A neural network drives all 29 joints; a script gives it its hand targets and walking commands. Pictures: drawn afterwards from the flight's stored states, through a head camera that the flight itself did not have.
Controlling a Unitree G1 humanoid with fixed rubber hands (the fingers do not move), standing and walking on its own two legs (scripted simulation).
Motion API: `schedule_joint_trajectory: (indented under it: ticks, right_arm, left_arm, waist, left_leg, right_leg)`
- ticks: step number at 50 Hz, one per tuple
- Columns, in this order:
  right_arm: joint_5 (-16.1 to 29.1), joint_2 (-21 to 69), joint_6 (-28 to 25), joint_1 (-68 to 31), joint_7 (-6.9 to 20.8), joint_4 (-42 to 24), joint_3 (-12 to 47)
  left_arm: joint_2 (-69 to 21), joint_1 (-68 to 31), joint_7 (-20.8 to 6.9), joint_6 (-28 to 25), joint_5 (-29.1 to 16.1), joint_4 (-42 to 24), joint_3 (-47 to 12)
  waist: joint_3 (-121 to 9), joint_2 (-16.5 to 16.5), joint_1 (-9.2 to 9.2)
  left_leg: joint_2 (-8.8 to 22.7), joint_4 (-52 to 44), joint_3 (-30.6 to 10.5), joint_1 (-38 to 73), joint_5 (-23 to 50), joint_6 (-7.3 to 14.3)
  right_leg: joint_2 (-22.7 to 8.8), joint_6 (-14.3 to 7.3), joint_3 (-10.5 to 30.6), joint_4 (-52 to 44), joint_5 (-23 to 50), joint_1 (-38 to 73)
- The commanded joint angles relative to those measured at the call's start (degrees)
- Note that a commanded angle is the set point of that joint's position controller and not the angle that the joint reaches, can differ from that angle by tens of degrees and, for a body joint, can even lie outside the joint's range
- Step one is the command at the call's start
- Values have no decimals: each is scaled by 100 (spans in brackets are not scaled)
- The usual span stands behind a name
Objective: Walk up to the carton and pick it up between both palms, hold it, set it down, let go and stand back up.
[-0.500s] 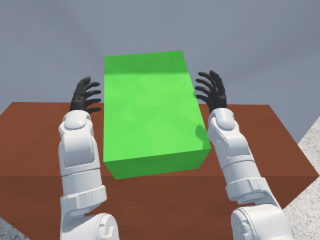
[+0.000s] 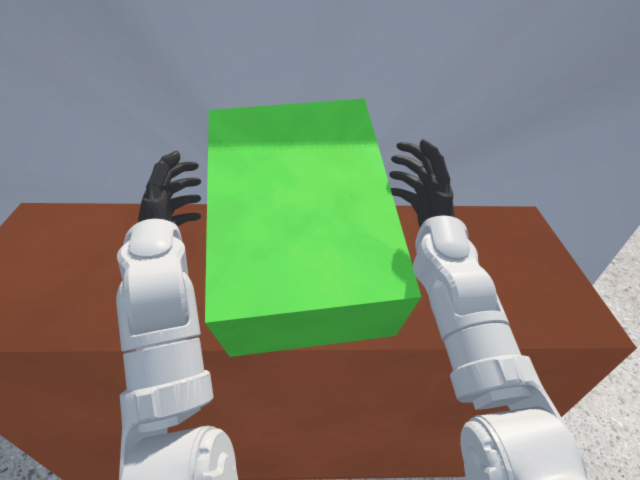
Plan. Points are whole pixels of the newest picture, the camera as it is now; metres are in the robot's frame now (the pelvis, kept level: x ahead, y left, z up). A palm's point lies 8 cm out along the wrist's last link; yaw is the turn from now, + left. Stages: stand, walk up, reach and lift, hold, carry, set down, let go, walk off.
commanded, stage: hold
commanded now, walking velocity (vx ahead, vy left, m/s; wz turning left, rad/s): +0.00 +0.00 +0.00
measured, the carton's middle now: (300, 220) +0.43 -0.01 +0.13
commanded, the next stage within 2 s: none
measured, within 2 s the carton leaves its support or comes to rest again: neither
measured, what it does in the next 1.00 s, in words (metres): stands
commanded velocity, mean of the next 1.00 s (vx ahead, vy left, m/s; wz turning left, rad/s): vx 0.00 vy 0.00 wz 0.00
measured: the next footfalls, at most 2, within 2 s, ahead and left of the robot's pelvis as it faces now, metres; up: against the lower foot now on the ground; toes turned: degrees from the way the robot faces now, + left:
none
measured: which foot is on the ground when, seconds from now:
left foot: down 0.00-1.00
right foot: down 0.00-1.00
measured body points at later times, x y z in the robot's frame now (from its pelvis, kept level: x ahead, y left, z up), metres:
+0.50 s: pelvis +0.00 +0.00 +0.00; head -0.03 +0.03 +0.45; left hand +0.36 +0.17 +0.17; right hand +0.36 -0.15 +0.17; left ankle +0.02 +0.12 -0.75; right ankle +0.03 -0.11 -0.75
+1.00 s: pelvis -0.01 -0.01 +0.00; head -0.04 +0.01 +0.45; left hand +0.37 +0.16 +0.20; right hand +0.37 -0.16 +0.19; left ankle +0.02 +0.12 -0.75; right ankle +0.03 -0.11 -0.75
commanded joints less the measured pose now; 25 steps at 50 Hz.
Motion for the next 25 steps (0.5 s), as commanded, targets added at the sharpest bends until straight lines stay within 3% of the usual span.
schedule_joint_trajectory:
  ticks: [1,3,4,5,6,9,13,15,20,25]
  right_arm:
    - [295,2066,-144,-3097,818,-963,2121]
    - [329,2140,-135,-2997,810,-1029,2195]
    - [235,2068,-124,-3041,819,-757,2013]
    - [218,2030,-106,-2954,824,-720,2017]
    - [231,2141,41,-2737,809,-526,2039]
    - [233,2239,-60,-2890,782,-828,2044]
    - [202,2209,-345,-2829,756,-1266,2119]
    - [159,2138,-384,-2712,756,-1256,2122]
    - [39,1999,-396,-2538,861,-1025,2008]
    - [90,1979,-477,-2742,922,-1047,2060]
  left_arm:
    - [-1768,-2693,-821,-342,-832,-402,-1902]
    - [-1823,-2709,-837,-346,-827,-568,-1989]
    - [-1776,-2752,-842,-340,-766,-405,-1893]
    - [-1741,-2731,-861,-324,-747,-351,-1850]
    - [-1734,-2415,-958,-267,-511,24,-1284]
    - [-1764,-2635,-1037,-327,-710,-306,-1563]
    - [-1857,-2656,-921,-551,-955,-696,-2146]
    - [-1854,-2607,-867,-629,-1000,-707,-2258]
    - [-1823,-2491,-818,-612,-897,-608,-2226]
    - [-1855,-2464,-768,-581,-863,-622,-2207]
  waist:
    - [-1811,252,79]
    - [-1878,274,53]
    - [-1630,341,-13]
    - [-1605,267,43]
    - [-1103,-87,279]
    - [-1314,22,158]
    - [-1883,319,-64]
    - [-1890,380,-127]
    - [-1486,438,-78]
    - [-1585,411,57]
  left_leg:
    - [-307,-100,541,17,1045,79]
    - [-254,-104,521,99,1147,93]
    - [-247,-186,495,-49,975,68]
    - [-243,-258,508,-59,805,92]
    - [-289,-308,544,-43,592,218]
    - [-278,-312,532,-203,495,183]
    - [-293,107,483,272,1439,-56]
    - [-289,148,440,326,1509,-107]
    - [-223,-101,426,41,1062,-92]
    - [-205,-82,457,50,1213,-57]
  right_leg:
    - [226,223,-355,-41,816,677]
    - [210,196,-315,0,915,726]
    - [201,188,-328,-69,699,709]
    - [186,195,-366,-72,545,645]
    - [134,109,-141,-216,357,890]
    - [144,125,-207,-126,391,888]
    - [213,128,-266,13,1073,963]
    - [217,138,-294,24,1079,886]
    - [197,105,-337,7,459,769]
    - [229,62,-327,52,415,819]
